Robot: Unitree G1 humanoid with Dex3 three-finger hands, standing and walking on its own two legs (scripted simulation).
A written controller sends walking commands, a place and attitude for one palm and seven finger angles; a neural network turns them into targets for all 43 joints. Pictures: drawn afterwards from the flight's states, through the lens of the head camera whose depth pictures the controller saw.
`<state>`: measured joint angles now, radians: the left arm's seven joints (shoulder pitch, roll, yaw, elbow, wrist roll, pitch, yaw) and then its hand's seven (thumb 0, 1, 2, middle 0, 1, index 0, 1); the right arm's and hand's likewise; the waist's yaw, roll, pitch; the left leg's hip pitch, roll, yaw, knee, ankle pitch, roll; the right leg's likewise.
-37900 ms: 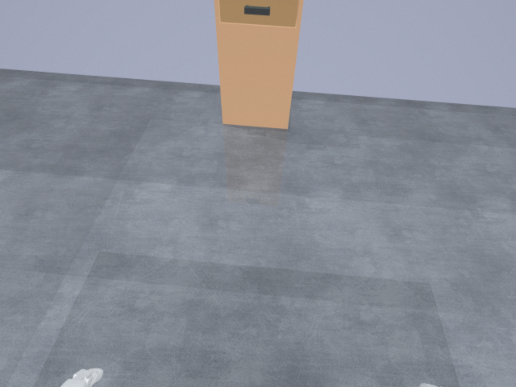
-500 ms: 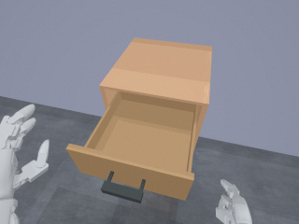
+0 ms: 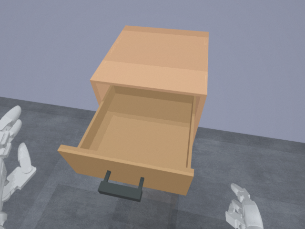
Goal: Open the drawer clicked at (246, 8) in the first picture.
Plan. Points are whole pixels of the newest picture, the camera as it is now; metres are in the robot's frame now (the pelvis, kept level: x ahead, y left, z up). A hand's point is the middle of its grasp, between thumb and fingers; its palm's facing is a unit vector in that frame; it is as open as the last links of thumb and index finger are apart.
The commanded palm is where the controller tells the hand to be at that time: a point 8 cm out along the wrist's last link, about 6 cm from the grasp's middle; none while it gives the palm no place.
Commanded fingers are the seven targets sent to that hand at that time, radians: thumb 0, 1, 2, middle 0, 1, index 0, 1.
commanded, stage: step back with the hand held close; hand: left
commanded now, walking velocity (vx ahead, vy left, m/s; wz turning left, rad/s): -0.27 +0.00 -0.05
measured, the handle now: (122, 184) +0.26 +0.10 -0.06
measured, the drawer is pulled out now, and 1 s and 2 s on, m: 0.28 0.28 0.28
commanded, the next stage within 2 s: stop stepping back and stand still in 1.60 s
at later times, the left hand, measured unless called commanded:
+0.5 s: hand (7, 211) +0.13 +0.23 +0.16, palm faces +0.36 -0.85 -0.39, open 7.4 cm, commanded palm +0.07 +0.28 +0.18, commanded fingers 0.00 0.90 0.90 -0.20 -0.30 -0.20 -0.30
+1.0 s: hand (1, 227) +0.11 +0.23 +0.16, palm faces +0.34 -0.83 -0.44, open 7.4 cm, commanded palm +0.05 +0.28 +0.18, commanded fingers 0.00 0.90 0.90 -0.20 -0.30 -0.20 -0.30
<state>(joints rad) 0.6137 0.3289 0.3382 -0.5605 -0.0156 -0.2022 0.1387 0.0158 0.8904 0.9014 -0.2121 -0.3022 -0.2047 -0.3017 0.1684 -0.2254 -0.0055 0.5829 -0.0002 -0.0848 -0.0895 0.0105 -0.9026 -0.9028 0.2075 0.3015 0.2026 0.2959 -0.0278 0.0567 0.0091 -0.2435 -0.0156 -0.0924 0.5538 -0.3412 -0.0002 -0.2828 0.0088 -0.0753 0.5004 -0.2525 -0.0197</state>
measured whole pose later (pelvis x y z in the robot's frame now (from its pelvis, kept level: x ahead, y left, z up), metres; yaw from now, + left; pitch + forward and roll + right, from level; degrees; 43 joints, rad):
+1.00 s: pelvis -0.09 +0.00 -0.02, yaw -2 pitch +2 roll +0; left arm 0.62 0.41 0.40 -0.65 -0.01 -0.24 0.18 0.02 0.89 0.90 -0.21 -0.30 -0.21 -0.30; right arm 0.21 -0.18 0.01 0.58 -0.02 -0.14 -0.07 0.01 -0.90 -0.90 0.21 0.30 0.20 0.30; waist -0.02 -0.07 0.01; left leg -0.45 -0.02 -0.03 0.68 -0.26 0.00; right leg -0.49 0.00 -0.04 0.61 -0.14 -0.02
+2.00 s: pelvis -0.26 -0.04 +0.00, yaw -3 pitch +0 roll +0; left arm 0.64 0.41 0.37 -0.65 -0.02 -0.22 0.15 0.02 0.89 0.90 -0.22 -0.30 -0.21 -0.30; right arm 0.23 -0.17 0.03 0.65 0.00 -0.12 -0.05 0.01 -0.90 -0.90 0.21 0.30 0.20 0.30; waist 0.00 -0.07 0.00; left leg -0.35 0.02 0.01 0.72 -0.41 0.00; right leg -0.32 0.00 -0.07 0.49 -0.19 -0.04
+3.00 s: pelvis -0.25 -0.02 +0.01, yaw -1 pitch -2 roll +0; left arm 0.37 0.21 0.00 1.09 0.01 0.02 0.03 0.00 0.96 0.90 -0.20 -0.30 -0.20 -0.30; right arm 0.37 -0.14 0.01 1.07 0.00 0.01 -0.03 0.00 -0.92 -0.90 0.20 0.30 0.20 0.30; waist 0.01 -0.03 0.10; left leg -0.16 -0.02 0.02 0.43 -0.24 0.03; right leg -0.22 -0.01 -0.06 0.40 -0.15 -0.01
